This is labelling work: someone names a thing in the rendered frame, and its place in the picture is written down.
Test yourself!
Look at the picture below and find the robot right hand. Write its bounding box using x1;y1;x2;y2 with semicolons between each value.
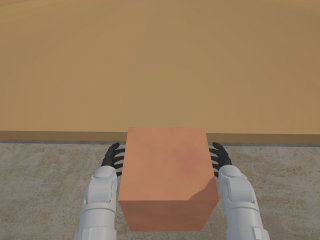
209;142;232;178

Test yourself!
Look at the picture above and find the left robot forearm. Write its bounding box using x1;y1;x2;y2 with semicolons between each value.
73;165;118;240

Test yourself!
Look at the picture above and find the robot left hand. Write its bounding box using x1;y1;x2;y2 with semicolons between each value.
101;142;125;177

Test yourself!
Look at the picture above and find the carton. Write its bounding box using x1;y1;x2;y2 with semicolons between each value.
118;127;220;232

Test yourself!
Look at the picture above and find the right robot forearm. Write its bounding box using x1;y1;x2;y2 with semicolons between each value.
218;165;270;240

